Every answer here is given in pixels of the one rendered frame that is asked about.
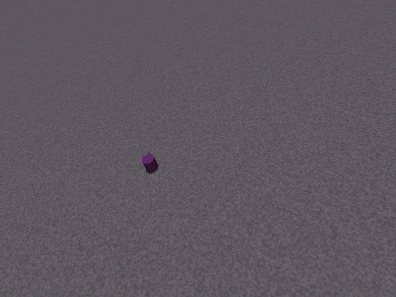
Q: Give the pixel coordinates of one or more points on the mug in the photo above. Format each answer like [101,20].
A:
[150,162]

